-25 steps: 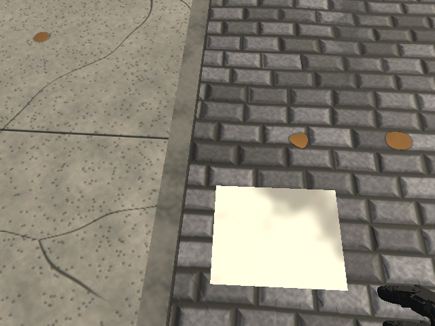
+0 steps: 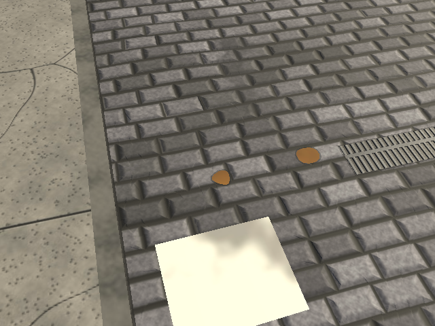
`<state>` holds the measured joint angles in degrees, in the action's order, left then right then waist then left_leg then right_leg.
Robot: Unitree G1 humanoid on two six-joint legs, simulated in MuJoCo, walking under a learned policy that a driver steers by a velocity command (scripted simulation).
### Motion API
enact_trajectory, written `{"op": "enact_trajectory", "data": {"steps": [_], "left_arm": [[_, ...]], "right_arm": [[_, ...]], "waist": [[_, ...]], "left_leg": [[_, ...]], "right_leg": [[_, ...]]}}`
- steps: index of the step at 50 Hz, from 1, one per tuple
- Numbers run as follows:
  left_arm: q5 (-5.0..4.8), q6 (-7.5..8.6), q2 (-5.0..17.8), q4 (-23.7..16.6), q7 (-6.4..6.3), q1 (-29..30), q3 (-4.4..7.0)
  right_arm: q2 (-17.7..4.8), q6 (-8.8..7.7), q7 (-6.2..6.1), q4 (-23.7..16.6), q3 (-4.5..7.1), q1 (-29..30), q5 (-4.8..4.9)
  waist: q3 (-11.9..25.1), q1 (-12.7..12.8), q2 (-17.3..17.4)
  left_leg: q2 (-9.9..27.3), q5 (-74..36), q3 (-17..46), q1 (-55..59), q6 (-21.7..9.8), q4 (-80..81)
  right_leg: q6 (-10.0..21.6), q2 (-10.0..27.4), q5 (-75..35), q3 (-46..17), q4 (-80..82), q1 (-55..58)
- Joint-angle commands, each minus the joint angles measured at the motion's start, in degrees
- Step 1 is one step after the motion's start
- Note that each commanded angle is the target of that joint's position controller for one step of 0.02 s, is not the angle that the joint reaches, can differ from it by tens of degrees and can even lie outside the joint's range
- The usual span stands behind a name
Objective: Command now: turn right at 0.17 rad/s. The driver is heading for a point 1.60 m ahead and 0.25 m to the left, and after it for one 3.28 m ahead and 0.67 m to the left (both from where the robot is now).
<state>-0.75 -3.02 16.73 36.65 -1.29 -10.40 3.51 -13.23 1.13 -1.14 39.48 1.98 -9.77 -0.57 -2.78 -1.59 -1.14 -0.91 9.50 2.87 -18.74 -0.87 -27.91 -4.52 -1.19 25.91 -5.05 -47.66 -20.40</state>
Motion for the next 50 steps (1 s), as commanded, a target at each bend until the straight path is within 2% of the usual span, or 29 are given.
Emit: {"op": "enact_trajectory", "data": {"steps": [1, 2, 3, 4, 5, 6, 7, 9, 11, 13, 21, 29, 40, 50], "left_arm": [[-0.25, 1.2, 3.84, -2.45, 0.3, -0.71, 0.95], [-0.02, 1.28, 3.45, -1.18, 0.44, -2.57, 0.91], [0.58, 1.37, 4.23, -0.96, 0.47, -2.78, 0.89], [1.45, 1.45, 6.37, -1.53, 0.27, -2.95, 1.02], [2.32, 1.62, 8.08, -0.09, 0.44, -1.63, 1.45], [2.39, 2.17, 3.35, -1.15, 0.85, 0.6, 0.31], [2.76, 2.65, 1.2, -0.83, 0.97, 1.25, -0.45], [2.31, 3.48, 2.68, 0.07, 0.95, 0.06, -0.15], [1.89, 3.97, 2.49, 1.01, 0.69, -1.33, -0.4], [1.72, 4.02, 1.95, 1.5, 0.48, -1.99, -0.6], [1.36, 4.27, 0.98, 3.65, 0.28, -3.29, -0.73], [1.1, 4.32, 0.43, 6.92, 0.16, -4.55, -0.56], [0.88, 4.41, 0.53, 12.73, -0.32, -6.28, -0.4], [0.83, 4.29, 0.21, 17.58, -0.64, -7.7, -0.68]], "right_arm": [[-10.21, -0.26, -0.25, -2.84, 2.68, 0.56, 0.79], [-9.85, -0.3, -0.24, -2.31, 2.51, -0.13, 1.34], [-9.35, -0.72, -0.17, -1.41, 2.35, -2.39, 1.53], [-8.19, -1.51, 0.17, -1.51, 1.92, -2.67, 0.76], [-4.9, -2.48, 0.51, -2.54, 1.18, -2.45, -0.25], [-5.84, -2.86, 0.59, -2.68, 1.2, 1.04, -1.34], [-5.73, -2.95, 0.78, -2.53, 1.31, 2.4, -1.4], [-5.81, -2.54, 0.52, -1.64, 1.52, 1.94, -1.05], [-5.8, -2.36, 0.4, -1.03, 1.62, 1.12, -0.52], [-5.58, -2.31, 0.25, -0.08, 1.67, 0.39, -0.4], [-5.53, -2.17, -0.43, 2.89, 1.96, -0.2, -0.11], [-5.66, -1.67, -1.13, 6.23, 2.18, -0.41, 0.22], [-5.38, -0.91, -1.76, 11.97, 2.32, -0.32, 0.47], [-4.96, -0.7, -2.0, 16.68, 2.14, -0.53, 0.56]], "waist": [[7.51, 0.13, 13.37], [7.19, 1.18, 12.5], [7.34, 0.99, 10.94], [8.54, 0.51, 5.8], [8.3, -2.18, -7.35], [6.92, -0.26, -6.83], [5.98, -0.12, -5.63], [3.86, 0.46, -4.37], [2.2, 0.21, -3.89], [1.6, 0.28, -2.79], [2.72, 0.62, 0.62], [3.64, 0.78, 0.86], [2.39, 0.87, 0.86], [1.24, 1.0, 0.99]], "left_leg": [[11.48, -2.19, 13.76, 9.03, -10.45, 7.68], [10.92, -3.02, 13.14, 7.24, -9.31, 6.91], [10.18, -3.31, 12.23, 4.27, -6.94, 6.11], [8.57, -2.08, 9.22, 0.24, -3.78, 2.43], [2.38, 4.3, 0.88, 0.22, -0.13, 0.45], [2.21, 3.85, 0.36, 3.91, 2.21, 0.09], [2.23, 1.29, 0.66, 5.5, 2.69, 0.69], [2.16, -1.37, 0.74, 6.6, 2.32, 0.05], [2.51, -2.09, 1.25, 6.94, 1.69, 0.44], [2.55, -2.17, 1.22, 7.11, 1.65, 0.55], [3.07, -6.01, 1.52, 8.68, 1.9, 0.19], [3.28, -8.78, 1.45, 10.02, 1.6, -0.55], [3.0, -8.85, 1.01, 10.83, 1.33, 0.31], [2.61, -7.43, 0.48, 10.71, 1.21, 1.56]], "right_leg": [[1.38, -0.4, -5.55, 3.91, 16.53, 4.49], [2.82, -0.93, -10.88, 4.52, 23.88, 8.41], [4.74, 0.36, -14.81, 2.36, 26.48, 12.71], [6.93, 5.46, -20.09, -2.66, 25.43, 17.03], [10.51, 9.29, -19.14, -7.04, 23.78, 11.37], [11.71, 9.64, -14.39, -7.85, 25.9, 6.44], [10.31, 8.26, -10.18, -6.8, 26.32, 5.0], [8.24, 6.35, -8.21, -5.43, 26.23, 3.16], [7.58, 5.69, -9.16, -4.83, 25.96, 1.87], [7.51, 5.27, -9.06, -4.58, 25.77, 1.61], [7.31, 3.8, -14.34, -3.11, 24.33, 3.31], [6.93, 2.82, -19.04, -1.73, 23.71, 4.71], [6.41, 2.18, -19.84, -0.67, 24.7, 5.38], [6.22, 1.82, -18.51, 0.06, 25.87, 5.75]]}}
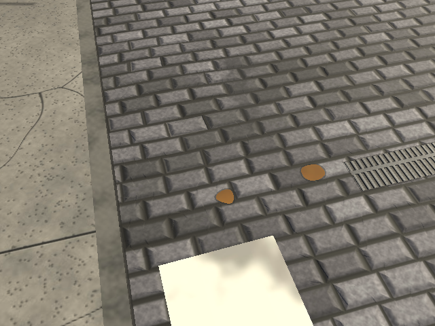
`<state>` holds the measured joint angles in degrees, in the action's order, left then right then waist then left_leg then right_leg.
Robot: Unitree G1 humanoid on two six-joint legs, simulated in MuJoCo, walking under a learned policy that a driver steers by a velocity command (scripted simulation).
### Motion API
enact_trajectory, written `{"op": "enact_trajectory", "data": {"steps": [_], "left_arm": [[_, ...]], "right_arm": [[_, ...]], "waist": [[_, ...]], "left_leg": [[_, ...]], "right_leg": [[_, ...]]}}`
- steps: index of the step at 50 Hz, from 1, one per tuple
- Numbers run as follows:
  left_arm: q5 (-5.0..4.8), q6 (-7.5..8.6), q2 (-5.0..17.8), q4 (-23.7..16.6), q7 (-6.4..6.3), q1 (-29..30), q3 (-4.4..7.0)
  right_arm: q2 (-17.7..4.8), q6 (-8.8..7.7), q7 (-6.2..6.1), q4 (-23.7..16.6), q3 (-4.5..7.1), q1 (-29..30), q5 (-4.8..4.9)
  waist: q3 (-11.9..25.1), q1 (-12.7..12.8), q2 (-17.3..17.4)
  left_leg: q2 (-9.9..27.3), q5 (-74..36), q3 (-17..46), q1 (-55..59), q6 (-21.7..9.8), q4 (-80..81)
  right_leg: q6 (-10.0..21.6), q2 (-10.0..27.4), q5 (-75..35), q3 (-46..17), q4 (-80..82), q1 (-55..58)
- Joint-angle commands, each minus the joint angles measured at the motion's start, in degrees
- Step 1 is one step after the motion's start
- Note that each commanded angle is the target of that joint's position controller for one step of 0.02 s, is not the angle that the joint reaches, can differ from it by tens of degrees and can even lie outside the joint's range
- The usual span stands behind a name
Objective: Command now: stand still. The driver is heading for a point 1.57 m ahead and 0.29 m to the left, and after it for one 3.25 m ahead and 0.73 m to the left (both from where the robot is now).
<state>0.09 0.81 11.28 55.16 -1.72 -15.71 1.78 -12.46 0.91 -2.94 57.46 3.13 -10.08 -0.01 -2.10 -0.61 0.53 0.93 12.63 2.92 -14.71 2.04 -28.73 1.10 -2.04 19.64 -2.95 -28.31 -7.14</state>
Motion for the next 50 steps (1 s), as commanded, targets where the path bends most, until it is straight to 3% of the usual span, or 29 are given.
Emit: {"op": "enact_trajectory", "data": {"steps": [1, 14, 15, 16, 17, 18, 19, 20, 21, 23, 25, 26, 27, 28, 29, 30, 31, 32, 33, 34, 35, 38, 41, 45, 47, 48, 49, 50], "left_arm": [[-0.01, 0.44, 5.6, -0.52, -0.23, -2.55, 1.01], [-0.03, 0.34, 4.7, 3.65, -0.32, -4.57, 0.3], [-0.29, 0.13, 4.99, 4.73, -0.49, -6.82, 0.5], [-0.98, -0.07, 7.71, 4.42, -0.65, -7.39, 1.36], [-1.47, 0.27, 10.4, 4.13, -0.6, -9.72, 2.18], [-2.1, 1.26, 13.52, 3.48, -0.71, -9.62, 3.2], [-1.77, 2.43, 13.19, 2.56, -0.74, -7.75, 3.24], [-1.26, 3.49, 10.7, 1.79, -0.62, -6.26, 2.66], [-1.34, 4.09, 9.18, 1.11, -0.31, -5.23, 2.35], [-2.26, 4.31, 9.38, 0.15, 0.18, -4.44, 2.48], [-2.3, 4.0, 11.24, -0.51, 0.43, -3.58, 2.83], [2.7, 3.55, 12.45, 0.93, 1.02, -3.43, 3.6], [2.88, 3.54, 11.67, 0.64, 1.25, -2.8, 3.69], [2.91, 3.95, 10.64, 0.21, 1.41, -1.3, 3.34], [3.28, 4.69, 4.83, -2.53, 1.61, 3.48, 1.88], [1.7, 5.62, 0.99, -6.29, 2.34, 4.18, 1.22], [1.49, 5.54, 3.1, -7.4, 2.96, 5.9, 1.3], [1.85, 5.49, 5.76, -7.23, 3.83, 6.52, 1.68], [2.34, 5.21, 5.8, -6.2, 4.41, 4.61, 1.8], [3.2, 4.53, 5.61, -5.96, 4.78, 3.67, 1.79], [3.37, 3.7, 5.23, -6.08, 5.3, 3.91, 1.58], [2.48, 2.15, 5.02, -8.54, 5.48, 10.03, 1.17], [1.96, 1.97, 4.98, -12.06, 5.41, 18.75, 0.75], [1.3, 1.97, 3.79, -15.04, 5.51, 25.56, -0.23], [1.34, 2.16, 4.2, -15.51, 5.1, 25.61, -0.25], [1.36, 2.27, 4.72, -15.4, 4.66, 24.44, -0.06], [1.45, 2.39, 5.8, -14.81, 4.13, 21.53, 0.35], [1.36, 2.59, 7.72, -13.03, 3.57, 14.33, 1.13]], "right_arm": [[-5.69, -0.47, -0.22, -0.91, 0.97, -0.27, 0.01], [-5.03, -0.37, -0.26, 2.8, 0.35, -1.45, 0.1], [-4.27, -0.28, -0.28, 3.84, 0.2, -3.06, 0.27], [-4.85, -0.36, -0.19, 3.82, 0.53, -3.04, 0.91], [-5.17, -1.11, 0.18, 1.97, 0.52, 0.68, 1.03], [-3.82, -2.53, 0.97, -0.93, -0.05, 5.55, 1.93], [-4.49, -3.98, 1.58, -2.9, -0.02, 8.89, 2.41], [-5.36, -5.18, 2.06, -3.19, 0.39, 8.31, 2.55], [-5.01, -6.15, 2.52, -3.04, 0.4, 6.88, 2.37], [-4.55, -7.59, 3.27, -3.09, 0.33, 5.98, 2.12], [-3.67, -7.91, 3.69, -1.72, 0.41, 2.21, 2.3], [-3.41, -5.35, 5.32, -1.98, 0.73, -2.64, -2.11], [-4.12, -4.17, 5.26, -0.07, 1.59, -8.48, -2.23], [-6.05, -4.24, 4.55, 2.69, 2.67, -18.77, -1.96], [-11.19, -4.91, 3.64, 4.62, 3.55, -30.06, -3.49], [-10.99, -5.05, 3.68, 4.47, 2.23, -27.36, -3.55], [-10.79, -4.97, 3.56, 1.62, 2.03, -16.69, -3.08], [-8.92, -5.5, 3.85, -0.67, 1.65, -11.3, -2.32], [-8.21, -6.02, 4.06, -0.97, 1.3, -10.0, -1.88], [-6.87, -6.53, 3.9, -0.91, 0.74, -9.83, -1.63], [-5.61, -7.0, 3.65, -0.28, 0.27, -10.77, -1.71], [-5.01, -7.71, 3.38, 1.41, -0.04, -16.11, -1.26], [-4.68, -8.13, 3.35, 1.54, -0.37, -19.11, -0.95], [-5.14, -8.64, 2.76, 1.95, -0.49, -20.88, -0.55], [-6.1, -8.5, 2.76, 2.28, -0.46, -20.72, -0.51], [-7.11, -8.39, 2.72, 2.34, -0.35, -20.72, -0.72], [-8.5, -8.06, 2.43, 2.56, -0.04, -20.96, -1.11], [-10.32, -7.38, 1.99, 2.76, 0.45, -20.6, -1.83]], "waist": [[0.46, 0.02, -0.68], [-0.62, 0.12, -0.73], [1.86, 0.56, -1.87], [-0.18, 1.3, -4.38], [-3.96, 3.39, -7.16], [-8.21, 4.49, -12.99], [-11.71, 4.83, -12.48], [-11.87, 3.46, -9.79], [-10.2, 2.5, -8.04], [-6.58, 2.14, -7.78], [-4.21, 0.05, -9.06], [-2.53, -2.7, -9.34], [-2.39, -5.23, -5.72], [0.82, -10.35, 1.16], [4.51, -15.05, 17.14], [3.01, -9.73, 22.52], [-2.9, -4.07, 11.0], [-2.85, -2.33, 2.37], [-1.42, -0.45, 0.41], [-0.9, 0.68, 1.74], [-1.66, 0.93, 3.4], [-5.5, -0.04, 2.21], [-7.51, -1.55, 1.38], [-8.97, -2.32, 2.24], [-7.59, -1.44, 2.73], [-5.43, -0.46, 4.15], [-2.42, 1.27, 6.31], [2.07, 4.96, 8.17]], "left_leg": [[0.73, -10.4, 0.38, 6.64, -1.71, 2.48], [0.38, -8.84, -0.01, 6.03, -1.85, 3.28], [-1.92, 3.31, -2.67, 6.23, -2.02, 1.25], [-4.21, 18.0, -5.08, 1.65, -2.41, -2.83], [-4.28, 22.69, -5.65, -6.23, -2.56, -8.2], [-2.51, 15.12, -6.18, -13.95, -2.93, -17.15], [1.58, 13.14, -2.04, -21.0, -3.76, -23.1], [3.88, 11.85, -0.33, -26.95, -4.42, -26.5], [5.39, 10.31, 0.1, -29.18, -4.92, -26.05], [5.11, 7.34, -2.52, -20.68, -4.94, -14.73], [1.11, 5.0, -8.2, -4.99, -3.47, -8.04], [-2.23, 6.55, -13.09, 4.02, -3.65, -3.12], [-4.36, 4.1, -15.52, 14.24, -3.46, -2.18], [-3.48, 7.68, -12.28, 26.06, -3.82, -0.98], [11.89, 29.67, 10.56, 30.7, -5.81, 8.9], [20.63, 45.86, 42.39, 25.59, -9.87, 24.92], [23.33, 46.43, 40.35, 20.02, -11.86, 24.33], [21.09, 37.36, 32.07, 15.82, -11.92, 21.76], [17.6, 30.24, 24.26, 12.79, -11.35, 21.86], [15.06, 26.41, 19.72, 10.47, -10.81, 23.01], [13.23, 23.12, 16.08, 9.01, -10.78, 24.23], [11.04, 13.48, 9.73, 10.22, -11.76, 26.58], [9.8, 3.08, 4.35, 11.12, -12.76, 29.05], [10.65, -13.08, -1.14, 14.97, -12.68, 33.48], [10.9, -29.66, -4.6, 20.21, -12.03, 30.21], [11.36, -44.97, -5.82, 22.36, -11.57, 25.86], [12.22, -59.87, -6.49, 24.52, -11.05, 19.58], [12.88, -69.11, -7.01, 25.64, -10.45, 9.63]], "right_leg": [[0.59, 2.64, -12.08, -1.97, 6.62, -7.5], [0.44, 2.34, -10.36, -1.3, 7.45, -7.72], [1.51, 1.86, 3.06, -1.28, 8.77, -6.51], [4.04, 3.45, 20.79, -4.72, 10.67, -7.41], [7.71, 8.86, 34.13, -13.04, 15.36, -7.57], [12.12, 17.73, 38.12, -24.37, 22.5, -7.1], [14.68, 22.37, 32.03, -30.34, 25.34, -5.92], [14.3, 22.94, 25.13, -29.59, 24.49, -1.24], [12.7, 21.7, 20.01, -26.16, 22.9, 2.19], [9.33, 17.44, 12.16, -16.91, 21.58, 1.4], [8.64, 13.22, 10.5, -10.02, 19.42, -6.98], [9.97, 11.08, 15.55, -7.55, 17.21, -11.04], [10.14, 10.15, 13.9, -6.35, 11.92, -17.48], [9.66, 6.98, 5.35, -2.84, -3.14, -23.87], [7.3, 1.16, 5.36, 3.79, -31.06, -32.9], [7.6, -4.59, 8.2, -3.99, -43.86, -44.33], [8.2, 2.55, 0.21, -5.45, -49.34, -48.93], [7.54, 6.56, -7.0, -3.13, -47.78, -46.62], [6.24, 8.57, -9.39, -2.25, -44.35, -41.91], [4.83, 9.41, -9.78, -1.17, -42.41, -38.9], [3.6, 9.72, -11.02, 0.1, -42.17, -38.15], [1.84, 9.68, -15.02, 3.08, -38.52, -43.64], [0.85, 8.54, -18.16, 5.71, -27.11, -43.6], [3.16, 6.7, -22.37, 9.28, -12.16, -35.86], [5.51, 4.49, -20.08, 11.11, -7.63, -31.38], [6.64, 2.13, -17.71, 12.42, -6.73, -27.19], [7.62, -0.33, -14.57, 13.23, -7.06, -22.49], [8.7, -2.32, -10.67, 12.7, -7.52, -15.25]]}}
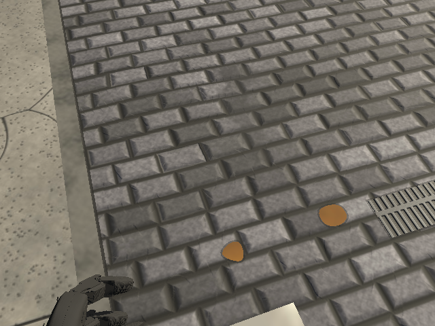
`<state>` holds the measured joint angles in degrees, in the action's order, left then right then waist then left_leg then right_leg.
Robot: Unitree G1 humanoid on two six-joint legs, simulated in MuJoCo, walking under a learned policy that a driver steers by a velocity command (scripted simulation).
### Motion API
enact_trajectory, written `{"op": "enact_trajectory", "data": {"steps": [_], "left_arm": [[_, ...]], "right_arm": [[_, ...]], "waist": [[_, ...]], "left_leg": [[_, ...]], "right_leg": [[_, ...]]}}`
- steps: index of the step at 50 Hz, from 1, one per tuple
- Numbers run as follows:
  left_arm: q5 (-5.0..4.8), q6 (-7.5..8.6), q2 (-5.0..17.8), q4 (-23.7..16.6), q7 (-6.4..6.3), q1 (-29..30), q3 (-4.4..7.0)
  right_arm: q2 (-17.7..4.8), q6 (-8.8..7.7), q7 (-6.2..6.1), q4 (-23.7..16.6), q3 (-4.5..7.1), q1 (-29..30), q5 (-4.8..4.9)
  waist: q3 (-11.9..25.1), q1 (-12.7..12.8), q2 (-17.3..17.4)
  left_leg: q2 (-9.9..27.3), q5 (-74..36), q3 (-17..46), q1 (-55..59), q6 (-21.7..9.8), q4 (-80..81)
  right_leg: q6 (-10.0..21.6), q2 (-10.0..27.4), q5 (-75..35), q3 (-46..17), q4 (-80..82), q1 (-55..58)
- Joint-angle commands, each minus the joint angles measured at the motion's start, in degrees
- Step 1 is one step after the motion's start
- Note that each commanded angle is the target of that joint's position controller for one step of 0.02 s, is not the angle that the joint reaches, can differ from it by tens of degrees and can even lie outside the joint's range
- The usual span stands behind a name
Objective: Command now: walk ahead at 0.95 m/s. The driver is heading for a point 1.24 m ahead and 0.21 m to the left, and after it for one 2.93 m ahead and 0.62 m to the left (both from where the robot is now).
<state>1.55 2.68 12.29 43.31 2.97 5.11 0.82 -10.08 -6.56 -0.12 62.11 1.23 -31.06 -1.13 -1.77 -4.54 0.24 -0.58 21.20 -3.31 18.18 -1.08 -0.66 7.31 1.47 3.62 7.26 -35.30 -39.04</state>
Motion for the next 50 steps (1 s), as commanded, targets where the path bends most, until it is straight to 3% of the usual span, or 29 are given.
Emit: {"op": "enact_trajectory", "data": {"steps": [1, 2, 3, 4, 5, 6, 7, 9, 12, 15, 19, 22, 24, 26, 27, 28, 29, 31, 33, 34, 38, 41, 43, 45, 46, 47, 48, 49, 50], "left_arm": [[-0.27, 0.93, 8.97, 2.56, -1.87, -18.89, 3.22], [0.33, 1.17, 11.94, 6.33, -2.71, -31.31, 4.6], [2.33, 1.44, 17.59, 7.46, -3.36, -35.99, 6.12], [1.4, 1.42, 16.84, 7.89, -2.36, -34.38, 6.23], [1.1, 1.75, 13.78, 8.31, -1.98, -27.33, 5.77], [0.65, 2.4, 9.41, 8.3, -1.76, -24.38, 4.82], [0.77, 2.91, 6.94, 8.81, -1.75, -22.45, 4.17], [0.21, 3.62, 3.62, 10.72, -2.17, -22.48, 2.78], [-0.93, 4.81, 5.14, 12.19, -2.31, -26.0, 2.66], [-1.29, 5.45, 4.97, 12.55, -1.79, -29.62, 2.22], [-1.78, 6.43, 7.66, 14.27, -2.55, -35.06, 2.06], [-0.4, 5.36, 10.11, 13.93, -4.29, -35.66, 2.13], [1.1, 3.56, 12.67, 13.27, -5.88, -33.99, 2.92], [1.81, 2.35, 14.55, 11.31, -6.16, -27.49, 3.87], [1.82, 4.27, 7.21, 8.64, -4.87, -26.25, 2.62], [-1.89, 5.4, 6.2, 3.44, -3.71, -29.17, 1.73], [-0.87, 6.21, 8.65, 2.52, -3.79, -23.0, 1.36], [0.6, 6.39, 7.5, 0.32, -3.28, -17.81, 0.97], [3.06, 3.72, 5.77, -0.71, -2.72, -17.81, 0.23], [3.38, 2.75, 5.38, -1.7, -2.43, -17.37, 0.0], [1.97, 2.25, 4.95, -8.99, -1.43, -2.3, -1.43], [0.53, 2.42, 5.24, -10.95, -1.44, 1.49, -1.73], [0.17, 2.47, 6.54, -12.13, -1.87, 2.06, -1.48], [0.08, 2.72, 10.4, -10.6, -2.92, -5.01, 0.08], [-0.27, 3.04, 13.01, -8.55, -3.68, -13.94, 1.33], [0.05, 3.16, 16.18, -5.64, -4.8, -26.21, 2.84], [1.97, 3.24, 19.43, -3.62, -5.8, -37.28, 4.05], [3.15, 2.86, 23.0, -4.44, -4.85, -30.35, 4.93], [2.37, 2.35, 15.56, -6.14, -4.28, -23.76, 4.45]], "right_arm": [[-14.31, 0.98, -1.25, -2.07, 2.92, 1.68, -1.17], [-13.72, 1.36, -1.27, -3.12, 3.0, 4.15, -1.19], [-4.14, 1.05, 0.48, -5.89, 1.13, 0.39, 0.71], [-4.98, -0.42, 1.25, -6.92, 1.41, 0.12, 1.84], [-8.27, -0.57, 0.73, -9.37, 2.25, 8.33, 1.75], [-8.56, -0.83, 0.75, -10.43, 2.12, 11.91, 1.46], [-7.28, -0.5, 0.97, -10.5, 1.84, 12.75, 0.85], [-4.32, 1.39, 2.15, -10.93, 1.07, 11.04, -1.04], [-4.2, 3.04, 3.14, -14.53, 0.42, 18.61, -1.57], [-5.45, 2.59, 3.46, -18.88, -0.35, 29.8, -1.28], [-5.0, 2.13, 4.09, -20.39, -1.41, 35.95, 0.74], [-7.83, 2.07, 3.42, -19.26, -0.7, 33.09, 0.31], [-11.16, 2.28, 2.79, -15.93, 0.69, 20.66, 0.03], [-15.54, 2.94, 1.72, -9.65, 3.49, -1.89, -0.13], [-19.37, 4.35, 1.12, -8.84, 5.45, -1.38, 0.49], [-21.96, 4.64, 1.51, -10.33, 6.0, 4.54, -0.27], [-17.62, 4.4, 1.22, -11.73, 5.7, 7.47, -0.46], [-11.87, 3.75, 0.77, -9.83, 4.41, 9.57, -0.36], [-11.06, 2.53, 0.01, -10.01, 3.57, 10.71, 0.39], [-11.57, 1.87, 0.03, -10.26, 3.52, 10.53, 1.01], [-13.96, 0.63, 0.43, -11.67, 4.23, 7.81, 1.07], [-15.5, 0.9, 1.06, -11.6, 5.11, 3.72, 1.66], [-16.16, 1.21, 0.71, -11.98, 5.45, 3.67, 1.75], [-18.3, 1.19, 0.29, -12.71, 5.95, 4.87, 1.44], [-20.71, 1.07, 0.39, -13.47, 6.48, 7.4, 1.14], [-19.98, 0.62, 0.7, -14.65, 6.35, 11.01, 0.69], [-10.43, 0.23, 0.56, -16.79, 4.0, 11.55, 0.28], [-7.3, 0.78, 0.33, -20.74, 2.39, 2.64, 4.06], [-12.39, 2.13, -0.41, -18.55, 2.63, 7.7, 1.92]], "waist": [[7.78, 14.3, 9.2], [13.18, 19.86, 7.31], [20.35, 14.86, -7.26], [24.2, 12.63, -12.11], [11.74, 10.36, -7.44], [6.2, 9.22, -0.88], [3.37, 6.77, 1.56], [0.72, 2.34, -1.31], [-5.17, 2.13, -1.52], [-9.12, 4.63, -0.53], [-8.62, 6.92, -1.01], [-2.23, 4.58, -5.74], [5.61, -2.2, -8.65], [12.85, -13.12, -8.24], [12.22, -7.05, 11.25], [21.15, -1.11, 16.33], [14.72, -2.25, 1.72], [2.08, 3.16, -7.45], [-1.14, 7.03, -7.43], [-1.82, 7.7, -5.9], [-6.49, 3.81, -1.46], [-2.95, -0.25, 1.66], [-1.34, -0.34, 2.89], [4.92, 3.2, 3.38], [9.99, 8.64, 3.94], [15.51, 15.34, 3.54], [22.39, 16.84, -7.47], [28.89, 7.74, -25.8], [19.12, 8.52, -12.8]], "left_leg": [[14.36, -78.5, -1.31, -9.85, -6.71, -32.67], [11.76, -65.33, -1.51, -21.46, -6.25, -50.79], [3.51, -20.55, 0.12, -44.16, -5.13, -73.68], [-3.3, 4.28, 9.19, -55.48, -6.19, -83.58], [1.28, -2.68, 9.75, -61.83, -7.51, -85.01], [4.01, -7.96, 8.52, -60.48, -7.55, -81.93], [5.82, -9.2, 8.54, -57.16, -7.3, -78.65], [7.98, -9.22, 8.61, -52.39, -5.6, -74.28], [10.05, -12.68, 5.36, -59.54, -3.2, -68.86], [9.05, -22.92, 0.26, -58.98, -2.08, -52.19], [3.56, -33.77, -4.89, -50.77, -5.48, -35.37], [-3.23, -28.75, -8.2, -47.67, -7.66, -32.97], [-7.36, -22.28, -8.36, -35.42, -9.35, -33.88], [-3.88, -13.67, -1.17, -14.22, -13.38, -30.12], [6.84, -19.97, 16.44, -0.09, -16.15, -34.95], [16.46, -5.02, 47.92, 12.22, -29.41, -21.65], [15.89, 0.08, 47.82, 7.05, -26.67, -15.02], [11.21, -7.19, 37.13, -13.65, -21.02, -11.89], [6.38, -12.82, 30.12, -26.27, -19.12, -11.18], [4.93, -12.79, 28.31, -30.25, -18.93, -10.52], [0.14, -23.8, 23.64, -41.29, -16.36, -6.57], [0.38, -37.08, 23.79, -33.66, -12.78, -8.52], [1.39, -42.77, 24.38, -27.33, -11.14, -12.29], [1.47, -55.79, 24.93, -23.26, -8.27, -23.51], [0.98, -56.45, 24.97, -24.52, -7.21, -34.44], [-1.24, -49.72, 23.67, -31.74, -6.49, -48.38], [-4.7, -8.32, 18.89, -42.28, -7.12, -68.42], [-7.43, 8.51, 12.62, -56.67, -5.6, -81.32], [-1.55, 0.97, 10.82, -61.81, -6.18, -82.44]], "right_leg": [[3.51, -7.23, 8.54, 1.76, 0.97, 28.84], [4.82, -2.67, 11.85, -3.56, 2.43, 45.42], [8.61, 14.66, 37.0, -29.55, 6.39, 63.06], [10.62, 20.38, 47.93, -57.56, 20.93, 64.61], [8.22, 17.03, 42.94, -49.46, 22.76, 56.43], [7.42, 15.99, 32.48, -39.46, 22.67, 46.61], [6.03, 13.59, 26.06, -33.13, 23.75, 38.88], [4.15, 9.9, 23.37, -25.11, 26.5, 28.6], [4.4, 7.66, 17.62, -18.86, 31.32, 25.21], [3.77, 3.38, 2.11, -11.17, 34.32, 23.46], [-0.69, 5.41, -24.35, -2.51, 38.43, 33.36], [-4.2, 7.37, -58.67, 1.99, 27.75, 48.69], [-5.61, 9.32, -72.07, 3.08, 7.94, 50.96], [-4.64, 7.36, -58.31, 3.47, -28.23, 39.11], [-5.82, -3.59, 10.13, 0.72, -51.61, 15.16], [-7.66, -6.74, 22.39, -11.09, -64.72, -6.58], [-5.4, -2.09, 16.14, -13.99, -59.8, -10.49], [-5.16, 2.18, 13.41, -13.51, -46.77, -5.18], [-7.44, 4.08, 15.08, -12.55, -41.82, 0.46], [-8.51, 4.93, 16.12, -11.67, -38.02, 1.42], [-10.91, 4.16, 1.09, -6.46, -13.86, 7.35], [-9.48, 0.61, -10.43, -5.39, -2.41, 12.4], [-8.43, -0.65, -9.87, -6.45, 3.54, 14.99], [-7.25, -3.38, -4.64, -7.43, 6.36, 26.27], [-6.71, -2.77, -1.01, -8.34, 6.38, 35.96], [-6.0, 1.24, 5.07, -10.58, 3.92, 49.48], [-5.0, 16.09, 21.81, -24.58, 3.6, 62.1], [1.31, 28.97, 32.59, -58.53, 17.17, 67.2], [1.34, 24.46, 42.1, -54.23, 19.96, 58.3]]}}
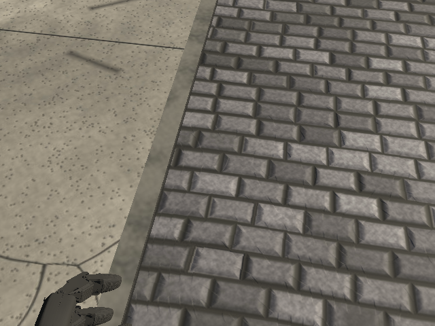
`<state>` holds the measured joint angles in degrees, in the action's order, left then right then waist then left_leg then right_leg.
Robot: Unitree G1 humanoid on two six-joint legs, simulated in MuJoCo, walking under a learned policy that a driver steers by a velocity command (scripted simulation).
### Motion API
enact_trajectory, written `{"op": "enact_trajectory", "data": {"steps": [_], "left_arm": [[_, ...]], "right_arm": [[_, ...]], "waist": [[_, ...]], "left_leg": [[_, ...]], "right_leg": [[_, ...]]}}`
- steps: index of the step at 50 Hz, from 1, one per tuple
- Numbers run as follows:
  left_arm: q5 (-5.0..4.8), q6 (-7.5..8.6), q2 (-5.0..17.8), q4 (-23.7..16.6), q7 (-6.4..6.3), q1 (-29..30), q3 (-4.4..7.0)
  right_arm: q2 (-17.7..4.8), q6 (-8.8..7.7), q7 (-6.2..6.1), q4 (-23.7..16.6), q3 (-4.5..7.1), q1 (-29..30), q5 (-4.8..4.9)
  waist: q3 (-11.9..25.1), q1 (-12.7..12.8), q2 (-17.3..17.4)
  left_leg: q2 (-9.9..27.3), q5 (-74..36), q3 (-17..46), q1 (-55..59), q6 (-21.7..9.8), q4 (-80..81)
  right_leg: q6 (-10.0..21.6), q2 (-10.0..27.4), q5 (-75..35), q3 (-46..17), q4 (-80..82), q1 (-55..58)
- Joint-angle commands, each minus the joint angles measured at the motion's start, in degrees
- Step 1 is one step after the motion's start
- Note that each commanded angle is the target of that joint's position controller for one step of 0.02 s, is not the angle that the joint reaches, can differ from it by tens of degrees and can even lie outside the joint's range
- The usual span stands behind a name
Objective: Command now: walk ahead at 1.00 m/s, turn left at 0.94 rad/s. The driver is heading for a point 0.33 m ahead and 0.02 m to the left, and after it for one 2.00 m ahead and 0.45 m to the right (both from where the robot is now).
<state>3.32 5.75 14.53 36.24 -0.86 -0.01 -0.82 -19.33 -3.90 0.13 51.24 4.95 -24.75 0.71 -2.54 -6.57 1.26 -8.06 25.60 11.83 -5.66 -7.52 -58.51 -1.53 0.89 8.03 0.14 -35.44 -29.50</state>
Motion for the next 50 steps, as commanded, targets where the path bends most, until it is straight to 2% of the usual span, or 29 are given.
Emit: {"op": "enact_trajectory", "data": {"steps": [1, 2, 5, 8, 9, 14, 16, 17, 18, 19, 20, 21, 22, 23, 26, 30, 34, 36, 38, 39, 40, 41, 42, 43, 44, 45, 46, 48, 50], "left_arm": [[0.04, -0.83, 8.35, 1.05, -0.21, -15.46, 4.83], [0.4, -0.82, 6.73, 2.49, -0.01, -15.59, 4.5], [-1.2, 0.54, 4.12, 8.15, 0.5, -20.54, 3.78], [-1.84, 1.97, 2.33, 11.05, 1.63, -22.47, 3.05], [-1.64, 2.47, 5.41, 10.88, 1.75, -21.84, 3.47], [-3.15, 1.8, 10.38, 13.73, 1.91, -25.65, 4.08], [-2.86, 1.49, 14.9, 14.83, 1.62, -26.92, 4.87], [-2.61, 0.95, 16.38, 15.25, 1.17, -26.93, 5.12], [-2.98, 0.35, 16.27, 15.12, 0.94, -25.72, 5.06], [-2.82, 0.28, 11.56, 13.58, 1.21, -26.87, 3.95], [-4.31, 0.11, 1.71, 11.16, 1.62, -33.76, 2.28], [-4.47, -0.38, 8.19, 10.22, 1.18, -27.38, 3.85], [-4.4, -0.61, 8.28, 9.33, 1.36, -22.68, 4.19], [-4.09, -0.88, 6.26, 9.81, 1.82, -22.28, 3.73], [-2.61, -3.96, 3.22, 11.24, 2.96, -23.92, 3.86], [-2.09, -5.39, 1.01, 6.08, 4.37, -12.73, 3.37], [-2.37, -4.9, 1.98, 2.53, 5.92, -4.61, 2.49], [-2.3, -4.73, 3.14, 2.04, 6.26, -3.26, 2.5], [-2.61, -4.88, 6.17, 3.83, 5.68, -10.59, 3.35], [-2.65, -5.01, 8.52, 6.03, 5.16, -19.62, 4.39], [-2.54, -5.06, 11.35, 9.42, 4.23, -31.3, 5.99], [-2.95, -5.13, 13.8, 11.42, 2.79, -35.75, 7.64], [-3.59, -5.75, 17.74, 11.34, 2.0, -29.6, 8.53], [-2.12, -6.22, 22.68, 8.15, 2.03, -26.56, 9.47], [-2.03, -6.2, 19.54, 6.53, 1.54, -24.8, 9.34], [-2.08, -5.82, 15.49, 7.32, 1.1, -23.33, 8.4], [-2.38, -5.06, 13.95, 8.0, 0.95, -21.91, 7.84], [-2.78, -3.2, 11.84, 7.56, 0.59, -19.66, 6.81], [-3.21, -1.78, 11.97, 7.17, 0.96, -19.7, 6.67]], "right_arm": [[-4.19, 0.17, -0.01, -7.89, -0.66, 5.82, -1.07], [-3.63, 0.72, 0.75, -8.13, -0.64, 7.96, -1.6], [0.97, 2.95, 2.9, -11.9, -1.75, 12.54, -2.66], [2.93, 2.82, 3.85, -15.18, -3.22, 18.02, -3.39], [2.77, 2.54, 4.01, -16.97, -3.7, 18.41, -3.34], [0.64, 0.78, 5.09, -19.05, -5.02, 29.34, -3.23], [-1.74, 0.38, 3.61, -17.96, -4.23, 25.88, -3.63], [-3.79, 0.11, 2.63, -15.79, -3.27, 17.97, -3.99], [-5.81, -0.12, 1.58, -12.19, -2.12, 6.64, -4.35], [-11.0, -0.22, 0.19, -10.28, -0.44, -1.29, -5.6], [-14.8, -0.7, -0.31, -11.01, 0.54, -1.04, -6.75], [-11.6, -0.34, -0.22, -11.26, 0.26, -0.09, -4.81], [-7.27, -0.69, -0.14, -10.08, -0.77, 4.43, -4.17], [-4.78, -1.1, 0.1, -9.43, -1.1, 7.1, -3.77], [-0.15, -2.35, 0.17, -7.41, -2.05, 7.83, -2.25], [1.54, -4.04, 0.39, -4.56, -2.31, 6.56, -1.38], [-1.04, -4.41, -0.46, -3.56, -1.96, 6.22, -1.76], [-4.1, -4.21, -1.21, -3.26, -1.53, 4.54, -1.52], [-8.38, -2.64, -2.3, -4.02, -0.46, 4.57, -1.88], [-10.23, -1.47, -2.63, -4.93, 0.16, 6.8, -2.32], [-10.97, -0.35, -2.53, -6.15, 0.51, 9.61, -2.74], [-9.1, 0.21, -1.53, -5.95, 0.34, 10.16, -2.91], [0.81, -0.68, -0.51, -8.64, -2.3, 10.37, -3.98], [-0.01, -2.15, -0.29, -15.81, -2.99, 6.65, -2.46], [-3.03, -3.73, -0.37, -15.92, -3.21, 10.78, -3.22], [-4.46, -4.21, -0.34, -15.37, -3.04, 12.74, -3.07], [-3.68, -3.78, -0.51, -15.41, -3.29, 13.99, -3.82], [-2.62, -0.97, -0.47, -14.98, -3.86, 12.71, -5.1], [-1.36, 0.6, -0.04, -17.0, -4.4, 16.29, -5.08]], "waist": [[11.93, 10.59, -7.15], [7.63, 10.05, -2.48], [2.26, 7.68, -5.92], [0.19, 6.61, -5.0], [-1.26, 4.78, -7.78], [-6.01, 6.01, -2.45], [-0.63, 3.49, -4.97], [4.73, -0.6, -6.81], [10.18, -6.34, -7.01], [17.07, -7.68, -2.75], [25.67, -0.16, 11.1], [23.73, -2.57, 4.4], [11.88, 0.16, 2.39], [6.22, 2.39, 2.3], [1.86, 7.18, 3.96], [-3.87, 8.25, 3.62], [-5.94, 8.72, 0.91], [-4.47, 9.2, 0.76], [1.25, 13.75, 4.32], [5.87, 18.65, 5.52], [10.77, 23.86, 4.79], [10.98, 24.43, -0.8], [4.17, 16.51, -15.98], [17.28, 11.73, -17.65], [13.61, 12.96, -6.12], [5.08, 10.44, 1.76], [1.57, 7.67, 4.77], [-1.22, 4.04, 5.78], [-2.51, 4.12, 4.5]], "left_leg": [[8.11, -8.41, -5.92, -38.06, 0.76, -21.32], [9.74, -9.6, -6.52, -36.86, 1.29, -19.81], [13.69, -9.99, -7.33, -37.82, 1.52, -17.91], [11.48, -14.35, -6.18, -38.02, 1.42, -11.88], [11.68, -16.71, -4.9, -37.92, 1.54, -6.34], [9.01, -27.34, -17.17, -20.85, 1.17, 19.67], [5.57, -20.16, -17.34, -14.34, 0.45, 21.71], [4.44, -16.13, -15.76, -5.58, -0.08, 23.04], [5.54, -17.3, -14.28, 8.27, -0.23, 26.87], [17.18, -3.55, -2.51, 22.69, -0.42, 26.72], [34.33, 9.51, 24.22, 33.96, -3.03, 32.68], [33.96, 10.77, 29.38, 26.58, -2.19, 40.23], [30.25, 4.74, 18.57, 17.56, -1.48, 41.4], [27.95, -3.2, 11.45, 10.51, -1.05, 43.43], [23.9, -13.48, -2.74, 0.42, 1.32, 47.62], [20.91, -27.85, -17.27, -1.98, 3.28, 51.61], [17.89, -42.94, -27.49, -1.16, 5.34, 53.37], [18.64, -64.47, -29.5, 3.49, 6.5, 49.62], [20.67, -85.9, -29.05, 8.89, 7.25, 37.72], [21.99, -90.88, -28.17, 8.18, 6.78, 26.14], [22.7, -86.73, -26.25, 3.59, 5.69, 9.87], [16.82, -54.88, -26.1, -5.48, 5.84, -11.92], [6.26, 1.42, -23.03, -26.32, 7.32, -34.59], [4.2, 3.53, -10.16, -42.4, 8.54, -42.18], [7.87, -0.89, -6.08, -46.72, 7.88, -37.48], [10.39, -5.02, -5.97, -44.95, 7.87, -30.56], [12.27, -5.35, -6.14, -40.92, 8.54, -25.39], [14.91, -4.72, -6.52, -33.17, 10.65, -18.09], [16.03, -5.97, -8.93, -29.51, 12.07, -7.91]], "right_leg": [[9.41, 21.86, 30.93, -35.17, 19.84, 40.65], [8.95, 19.8, 20.06, -27.45, 20.52, 34.56], [6.69, 16.36, 5.42, -12.36, 22.78, 27.2], [6.79, 11.57, -4.59, -3.78, 26.95, 22.29], [8.4, 13.22, -7.59, -3.66, 28.07, 20.32], [10.29, 10.95, -26.17, 1.46, 36.6, 18.27], [9.94, 11.97, -53.87, 2.4, 25.48, 27.08], [9.19, 12.33, -59.13, 2.01, 14.22, 28.16], [8.3, 10.17, -52.12, 2.57, -0.94, 22.57], [8.07, 6.08, -27.64, 2.52, -20.27, 10.07], [7.61, -0.38, 19.9, -1.42, -41.17, -6.91], [8.72, 0.43, 14.95, -4.79, -45.58, -10.75], [8.62, 2.89, 8.34, -4.55, -42.76, -13.36], [8.05, 4.61, 6.13, -3.94, -40.0, -12.47], [6.51, 7.2, 5.34, -3.46, -38.28, -8.17], [5.93, 8.06, -3.25, -0.22, -33.08, -14.56], [8.73, 4.71, -13.25, 6.47, -15.01, -8.66], [10.73, 0.11, -15.01, 11.13, -8.55, -2.18], [12.31, -4.22, -8.95, 12.81, -7.93, 6.59], [13.63, -5.8, -4.82, 11.64, -8.57, 15.73], [15.61, -6.45, 0.04, 8.45, -7.1, 27.75], [17.62, -5.49, 3.44, 3.1, -2.26, 36.72], [19.93, 1.81, -6.87, -11.64, -3.34, 39.22], [31.67, 11.2, 6.17, -41.54, 10.99, 52.93], [29.7, 14.19, 19.71, -49.75, 22.03, 49.02], [26.41, 12.79, 19.62, -45.9, 23.88, 38.66], [24.48, 10.32, 13.22, -40.47, 23.47, 29.88], [23.05, 5.54, 4.57, -30.93, 23.98, 16.4], [22.39, 1.67, 0.57, -25.0, 25.75, 9.15]]}}
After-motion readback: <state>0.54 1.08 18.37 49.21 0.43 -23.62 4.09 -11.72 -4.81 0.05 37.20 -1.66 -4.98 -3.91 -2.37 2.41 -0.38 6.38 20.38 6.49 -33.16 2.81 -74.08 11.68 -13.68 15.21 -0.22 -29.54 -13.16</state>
